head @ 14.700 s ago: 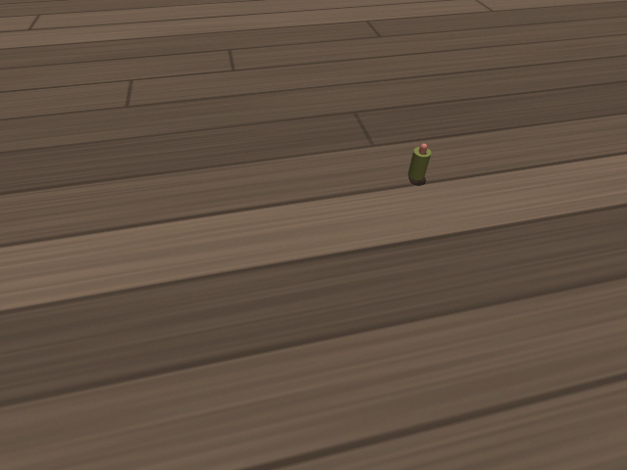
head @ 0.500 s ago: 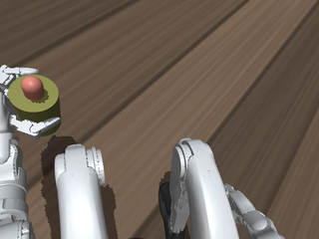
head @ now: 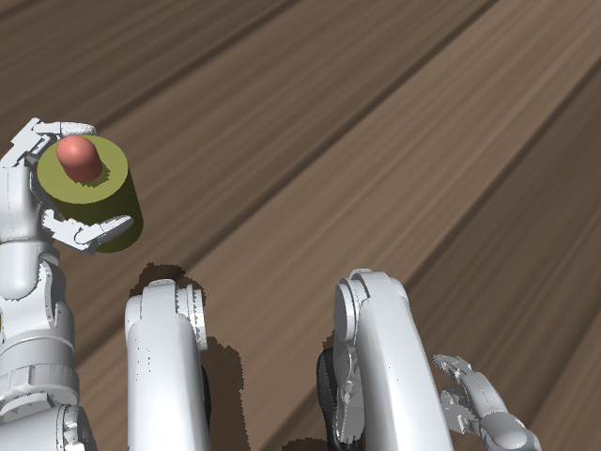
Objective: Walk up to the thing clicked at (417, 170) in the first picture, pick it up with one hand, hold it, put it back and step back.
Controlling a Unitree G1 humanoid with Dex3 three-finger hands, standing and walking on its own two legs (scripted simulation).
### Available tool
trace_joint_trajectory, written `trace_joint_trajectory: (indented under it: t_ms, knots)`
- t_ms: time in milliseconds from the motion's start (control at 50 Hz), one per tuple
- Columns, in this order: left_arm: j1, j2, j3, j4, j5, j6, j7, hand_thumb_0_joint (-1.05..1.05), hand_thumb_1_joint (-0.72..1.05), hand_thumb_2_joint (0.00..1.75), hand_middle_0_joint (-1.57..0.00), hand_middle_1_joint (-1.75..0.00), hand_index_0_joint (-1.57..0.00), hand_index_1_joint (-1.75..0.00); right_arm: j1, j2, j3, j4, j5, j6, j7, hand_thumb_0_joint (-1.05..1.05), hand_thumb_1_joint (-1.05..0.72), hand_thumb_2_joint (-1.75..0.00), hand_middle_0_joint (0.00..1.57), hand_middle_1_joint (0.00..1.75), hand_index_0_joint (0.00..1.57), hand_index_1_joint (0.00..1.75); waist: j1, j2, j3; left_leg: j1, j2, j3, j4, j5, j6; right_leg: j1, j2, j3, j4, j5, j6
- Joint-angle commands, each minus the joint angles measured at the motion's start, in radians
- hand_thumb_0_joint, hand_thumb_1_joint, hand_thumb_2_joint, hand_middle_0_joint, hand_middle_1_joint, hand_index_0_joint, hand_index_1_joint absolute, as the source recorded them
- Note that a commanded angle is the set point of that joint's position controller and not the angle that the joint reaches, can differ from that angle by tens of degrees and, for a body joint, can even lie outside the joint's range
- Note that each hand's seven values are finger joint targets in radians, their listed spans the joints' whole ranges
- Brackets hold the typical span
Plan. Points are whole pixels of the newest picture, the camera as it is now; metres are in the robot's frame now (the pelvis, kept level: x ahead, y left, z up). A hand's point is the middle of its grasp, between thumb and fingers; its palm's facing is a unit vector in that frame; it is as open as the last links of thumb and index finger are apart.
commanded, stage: settle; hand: left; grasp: from the side
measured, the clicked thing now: (95, 191) +0.42 +0.24 -0.03
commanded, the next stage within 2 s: lift in 0.40 s
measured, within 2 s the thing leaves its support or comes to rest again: neither
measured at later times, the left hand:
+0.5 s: hand (72, 184) +0.42 +0.25 +0.01, palm faces +0.15 -0.99 -0.03, open 11.7 cm
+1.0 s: hand (39, 169) +0.40 +0.25 +0.07, palm faces +0.11 -0.99 -0.03, open 11.7 cm
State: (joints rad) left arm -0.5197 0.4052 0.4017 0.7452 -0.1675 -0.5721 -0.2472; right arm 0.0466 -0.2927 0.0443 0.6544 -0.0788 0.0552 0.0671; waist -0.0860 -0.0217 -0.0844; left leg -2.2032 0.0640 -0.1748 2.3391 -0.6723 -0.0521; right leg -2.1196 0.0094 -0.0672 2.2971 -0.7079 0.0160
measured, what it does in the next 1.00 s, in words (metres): rises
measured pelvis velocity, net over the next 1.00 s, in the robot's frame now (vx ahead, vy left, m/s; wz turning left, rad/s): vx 0.00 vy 0.00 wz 0.05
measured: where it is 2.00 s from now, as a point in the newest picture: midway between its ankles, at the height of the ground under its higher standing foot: (269, 434)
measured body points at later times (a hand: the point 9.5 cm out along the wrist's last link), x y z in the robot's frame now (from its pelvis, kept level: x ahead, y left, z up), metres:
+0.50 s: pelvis +0.00 +0.00 +0.02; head +0.18 +0.05 +0.43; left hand +0.41 +0.30 +0.01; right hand +0.15 -0.26 -0.10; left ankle +0.09 +0.15 -0.32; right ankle +0.10 -0.12 -0.32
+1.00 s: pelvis +0.00 +0.00 +0.07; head +0.18 +0.04 +0.48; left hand +0.39 +0.30 +0.08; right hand +0.16 -0.25 -0.05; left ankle +0.09 +0.15 -0.32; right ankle +0.10 -0.12 -0.32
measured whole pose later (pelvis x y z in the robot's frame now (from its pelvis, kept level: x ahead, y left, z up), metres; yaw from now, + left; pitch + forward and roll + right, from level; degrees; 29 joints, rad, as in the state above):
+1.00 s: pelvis +0.00 +0.00 +0.07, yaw +3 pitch +32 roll -4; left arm -0.45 0.35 0.37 0.62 -0.20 -0.48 -0.29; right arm 0.11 -0.27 0.00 0.65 -0.02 0.02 0.02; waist -0.06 0.01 -0.17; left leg -2.02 0.06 -0.11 2.10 -0.65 -0.04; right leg -1.95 -0.01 -0.04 2.08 -0.70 0.02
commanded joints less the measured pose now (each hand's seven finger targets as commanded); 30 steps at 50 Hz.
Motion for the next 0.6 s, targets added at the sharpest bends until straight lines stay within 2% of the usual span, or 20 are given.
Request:
trace_joint_trajectory:
  t_ms: [0,20,40,60,80,120,160,180,200,220,240,280,300,360,420,460,480,500,520,580]
  knots:
    - [-0.241,0.205,0.044,-0.205,-0.021,-0.065,-0.006,0.0,-0.03,1.19,-1.22,-1.34,-1.22,-1.36,0.094,-0.198,-0.081,-0.069,0.008,-0.033,-0.021,0.0,-0.91,-0.9,0.2,0.3,0.2,0.3,0.006,0.143,-0.629,0.406,-0.023,0.122,-0.263,0.082,0.076,0.356,0.032,-0.04,-0.294,0.152,-0.046]
    - [-0.237,0.194,0.04,-0.198,-0.018,-0.063,-0.009,0.0,-0.04,1.2,-1.22,-1.34,-1.22,-1.36,0.097,-0.202,-0.085,-0.068,0.008,-0.035,-0.021,0.0,-0.9,-0.9,0.2,0.3,0.2,0.3,-0.002,0.143,-0.624,0.416,-0.024,0.117,-0.272,0.079,0.075,0.338,0.033,-0.047,-0.291,0.152,-0.048]
    - [-0.229,0.202,0.051,-0.18,-0.016,-0.062,-0.007,0.0,-0.01,1.21,-1.22,-1.34,-1.22,-1.36,0.103,-0.2,-0.085,-0.059,0.008,-0.036,-0.022,0.0,-0.9,-0.9,0.2,0.3,0.2,0.3,0.006,0.144,-0.616,0.422,-0.023,0.12,-0.277,0.082,0.075,0.342,0.032,-0.045,-0.294,0.154,-0.048]
    - [-0.272,0.209,0.048,-0.213,-0.017,-0.066,-0.005,0.0,-0.02,1.21,-1.24,-1.35,-1.24,-1.37,0.099,-0.198,-0.084,-0.066,0.01,-0.038,-0.024,0.0,-0.9,-0.9,0.2,0.3,0.2,0.3,0.008,0.152,-0.62,0.43,-0.024,0.12,-0.283,0.073,0.074,0.331,0.032,-0.044,-0.295,0.143,-0.051]
    - [-0.221,0.199,0.056,-0.151,-0.015,-0.061,-0.006,0.0,-0.02,1.22,-1.24,-1.36,-1.23,-1.38,0.109,-0.196,-0.083,-0.056,0.011,-0.038,-0.024,0.0,-0.9,-0.9,0.2,0.3,0.2,0.3,0.005,0.14,-0.615,0.44,-0.024,0.118,-0.284,0.079,0.074,0.328,0.031,-0.045,-0.295,0.148,-0.05]
    - [-0.304,0.182,0.027,-0.232,-0.019,-0.071,-0.011,0.0,-0.01,1.24,-1.25,-1.37,-1.25,-1.39,0.104,-0.198,-0.086,-0.065,0.008,-0.043,-0.025,0.0,-0.9,-0.9,0.2,0.3,0.2,0.3,-0.003,0.18,-0.644,0.476,-0.024,0.119,-0.291,0.094,0.07,0.321,0.029,-0.045,-0.292,0.165,-0.054]
    - [-0.243,0.195,0.052,-0.154,-0.014,-0.063,-0.005,0.0,-0.03,1.25,-1.26,-1.38,-1.26,-1.41,0.107,-0.195,-0.089,-0.056,0.009,-0.045,-0.026,0.0,-0.9,-0.9,0.2,0.3,0.2,0.3,0.007,0.153,-0.617,0.455,-0.026,0.122,-0.297,0.076,0.072,0.328,0.027,-0.041,-0.306,0.143,-0.051]
    - [-0.277,0.191,0.04,-0.172,-0.011,-0.067,-0.004,0.0,-0.03,1.25,-1.26,-1.38,-1.25,-1.41,0.106,-0.191,-0.088,-0.06,0.008,-0.047,-0.026,0.0,-0.9,-0.9,0.2,0.3,0.2,0.3,0.001,0.139,-0.603,0.433,-0.026,0.126,-0.298,0.063,0.075,0.334,0.028,-0.036,-0.318,0.129,-0.049]
    - [-0.258,0.188,0.044,-0.159,-0.01,-0.068,-0.005,0.0,-0.02,1.27,-1.26,-1.39,-1.25,-1.41,0.115,-0.191,-0.09,-0.053,0.009,-0.049,-0.026,0.0,-0.9,-0.9,0.2,0.3,0.2,0.3,0.002,0.126,-0.612,0.445,-0.025,0.126,-0.3,0.072,0.075,0.341,0.027,-0.035,-0.32,0.137,-0.049]
    - [-0.296,0.182,0.026,-0.193,-0.009,-0.074,-0.007,0.0,-0.03,1.25,-1.27,-1.39,-1.26,-1.41,0.106,-0.185,-0.085,-0.057,0.007,-0.049,-0.026,0.0,-0.9,-0.9,0.2,0.3,0.2,0.3,0.001,0.154,-0.626,0.457,-0.027,0.126,-0.303,0.07,0.074,0.334,0.026,-0.035,-0.316,0.136,-0.052]
    - [-0.302,0.185,0.033,-0.188,-0.011,-0.072,-0.007,0.0,-0.04,1.26,-1.26,-1.39,-1.26,-1.41,0.11,-0.189,-0.089,-0.058,0.007,-0.052,-0.027,0.0,-0.9,-0.9,0.2,0.3,0.2,0.3,0.006,0.157,-0.652,0.486,-0.028,0.128,-0.304,0.084,0.073,0.338,0.026,-0.033,-0.317,0.149,-0.053]
    - [-0.298,0.182,0.032,-0.167,-0.009,-0.07,-0.007,0.0,-0.03,1.27,-1.27,-1.39,-1.27,-1.42,0.113,-0.187,-0.092,-0.059,0.01,-0.053,-0.028,0.0,-0.9,-0.9,0.2,0.3,0.2,0.3,0.004,0.156,-0.627,0.469,-0.028,0.131,-0.313,0.072,0.073,0.339,0.024,-0.032,-0.324,0.133,-0.052]
    - [-0.268,0.187,0.049,-0.134,-0.008,-0.067,-0.005,0.0,-0.02,1.27,-1.27,-1.4,-1.27,-1.42,0.12,-0.189,-0.094,-0.053,0.009,-0.054,-0.028,0.0,-0.9,-0.9,0.2,0.3,0.2,0.3,0.006,0.125,-0.628,0.458,-0.028,0.13,-0.311,0.074,0.075,0.355,0.025,-0.03,-0.332,0.136,-0.049]
    - [-0.303,0.183,0.037,-0.156,-0.006,-0.073,-0.005,0.0,-0.04,1.27,-1.26,-1.4,-1.26,-1.42,0.118,-0.181,-0.09,-0.053,0.007,-0.054,-0.03,0.0,-0.9,-0.9,0.2,0.3,0.2,0.3,0.009,0.149,-0.647,0.479,-0.029,0.136,-0.313,0.093,0.074,0.356,0.023,-0.025,-0.331,0.152,-0.05]
    - [-0.297,0.19,0.05,-0.133,0.004,-0.071,0.001,0.0,-0.03,1.28,-1.25,-1.39,-1.25,-1.41,0.128,-0.181,-0.09,-0.047,0.008,-0.053,-0.029,0.0,-0.9,-0.9,0.2,0.3,0.2,0.3,0.015,0.156,-0.64,0.496,-0.029,0.132,-0.327,0.101,0.071,0.342,0.022,-0.033,-0.32,0.157,-0.055]
    - [-0.288,0.178,0.049,-0.099,0.003,-0.071,0.0,0.0,-0.01,1.29,-1.26,-1.4,-1.25,-1.42,0.133,-0.18,-0.093,-0.044,0.008,-0.053,-0.03,0.0,-0.89,-0.9,0.2,0.3,0.2,0.3,0.002,0.135,-0.616,0.476,-0.03,0.13,-0.335,0.069,0.073,0.334,0.024,-0.034,-0.335,0.128,-0.053]
    - [-0.332,0.172,0.028,-0.15,0.003,-0.076,0.0,0.0,-0.01,1.29,-1.26,-1.4,-1.26,-1.42,0.125,-0.179,-0.093,-0.061,0.009,-0.055,-0.029,0.0,-0.89,-0.9,0.2,0.3,0.2,0.3,0.001,0.141,-0.627,0.472,-0.032,0.135,-0.341,0.057,0.074,0.344,0.022,-0.029,-0.345,0.115,-0.054]
    - [-0.315,0.184,0.045,-0.125,0.005,-0.077,0.001,0.0,-0.01,1.21,-1.29,-1.43,-1.33,-1.41,0.125,-0.177,-0.093,-0.049,0.01,-0.056,-0.031,0.0,-0.94,-0.9,0.2,0.3,0.2,0.3,0.011,0.127,-0.613,0.475,-0.032,0.133,-0.349,0.033,0.074,0.336,0.022,-0.028,-0.352,0.09,-0.054]
    - [-0.31,0.187,0.034,-0.126,0.009,-0.077,-0.003,0.0,-0.05,1.2,-1.28,-1.45,-1.32,-1.43,0.124,-0.177,-0.093,-0.048,0.009,-0.057,-0.031,0.0,-0.93,-0.9,0.2,0.3,0.2,0.3,0.012,0.158,-0.61,0.481,-0.032,0.138,-0.351,0.039,0.072,0.334,0.021,-0.024,-0.354,0.093,-0.055]
    - [-0.307,0.185,0.039,-0.148,0.0,-0.078,-0.014,0.0,-0.05,1.19,-1.28,-1.43,-1.31,-1.42,0.134,-0.181,-0.099,-0.048,0.012,-0.06,-0.031,0.0,-0.93,-0.9,0.2,0.3,0.2,0.3,0.007,0.154,-0.65,0.504,-0.033,0.136,-0.357,0.065,0.073,0.353,0.019,-0.028,-0.35,0.119,-0.055]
